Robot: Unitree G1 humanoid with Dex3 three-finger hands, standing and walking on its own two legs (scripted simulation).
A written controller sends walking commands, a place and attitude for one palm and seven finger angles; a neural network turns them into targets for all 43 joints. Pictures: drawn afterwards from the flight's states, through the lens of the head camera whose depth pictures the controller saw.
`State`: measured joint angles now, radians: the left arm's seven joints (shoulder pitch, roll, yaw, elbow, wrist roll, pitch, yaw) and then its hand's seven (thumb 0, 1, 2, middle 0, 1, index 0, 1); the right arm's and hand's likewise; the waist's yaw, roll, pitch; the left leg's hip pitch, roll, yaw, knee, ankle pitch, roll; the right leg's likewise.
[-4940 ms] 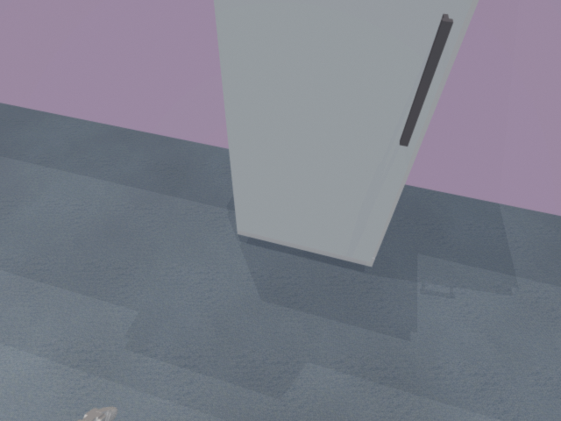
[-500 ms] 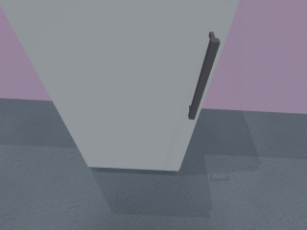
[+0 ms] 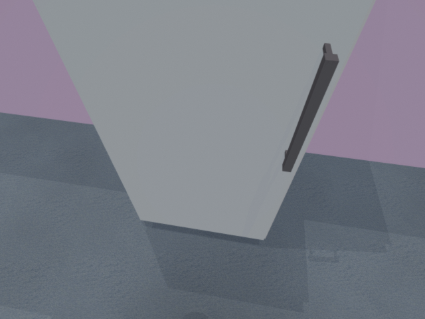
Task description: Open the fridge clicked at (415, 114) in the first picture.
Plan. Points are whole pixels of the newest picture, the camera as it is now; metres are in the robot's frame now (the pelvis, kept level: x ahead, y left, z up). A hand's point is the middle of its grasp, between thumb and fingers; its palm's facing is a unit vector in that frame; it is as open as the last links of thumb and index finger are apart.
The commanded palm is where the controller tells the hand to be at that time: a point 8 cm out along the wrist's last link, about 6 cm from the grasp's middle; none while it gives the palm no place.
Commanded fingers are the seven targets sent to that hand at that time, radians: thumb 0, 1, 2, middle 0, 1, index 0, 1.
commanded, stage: come to a stop and stand still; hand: right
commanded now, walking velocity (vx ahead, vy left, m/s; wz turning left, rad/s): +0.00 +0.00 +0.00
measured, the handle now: (303, 118) +0.51 -0.14 +0.09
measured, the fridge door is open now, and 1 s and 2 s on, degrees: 0 0 0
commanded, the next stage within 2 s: look again from close up in 0.32 s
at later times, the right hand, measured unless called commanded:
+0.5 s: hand out of the picture +0.01 -0.18 -0.17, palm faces +0.03 +0.97 -0.22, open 7.3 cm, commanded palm none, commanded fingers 0.00 -0.90 -0.90 0.20 0.30 0.20 0.30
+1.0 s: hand out of the picture -0.01 -0.19 -0.17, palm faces +0.03 +0.98 -0.19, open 7.4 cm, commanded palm none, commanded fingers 0.00 -0.90 -0.90 0.20 0.30 0.20 0.30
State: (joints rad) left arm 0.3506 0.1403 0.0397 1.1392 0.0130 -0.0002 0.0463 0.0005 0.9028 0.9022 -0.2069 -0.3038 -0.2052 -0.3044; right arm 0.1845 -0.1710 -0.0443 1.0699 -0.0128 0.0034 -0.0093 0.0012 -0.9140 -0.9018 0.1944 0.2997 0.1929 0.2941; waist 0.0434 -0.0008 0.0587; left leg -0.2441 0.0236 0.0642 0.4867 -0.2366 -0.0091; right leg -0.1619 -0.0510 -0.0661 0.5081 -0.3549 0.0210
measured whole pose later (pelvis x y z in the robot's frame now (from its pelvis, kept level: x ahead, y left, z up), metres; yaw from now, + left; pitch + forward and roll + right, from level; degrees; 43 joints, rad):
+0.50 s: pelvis +0.01 +0.00 +0.00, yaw -1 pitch +0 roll +1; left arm 0.24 0.18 0.02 1.09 0.01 0.00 0.03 0.01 0.92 0.90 -0.20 -0.30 -0.20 -0.30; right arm 0.26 -0.15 0.00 1.12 -0.01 -0.03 -0.05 -0.01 -0.93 -0.90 0.20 0.30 0.20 0.29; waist 0.01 -0.04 0.05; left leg -0.18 0.01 0.08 0.45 -0.25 0.00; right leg -0.17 -0.06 -0.07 0.51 -0.33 0.01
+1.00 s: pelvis -0.01 -0.02 +0.00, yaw -1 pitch -1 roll +0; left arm 0.31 0.15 -0.01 1.09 0.01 -0.02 0.02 0.00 0.91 0.90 -0.20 -0.30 -0.20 -0.30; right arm 0.28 -0.15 0.02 1.10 -0.01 -0.01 -0.03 0.00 -0.91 -0.90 0.20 0.30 0.20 0.29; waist 0.00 -0.01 0.04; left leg -0.21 0.07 0.06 0.49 -0.25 -0.03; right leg -0.16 0.00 -0.10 0.46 -0.28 -0.03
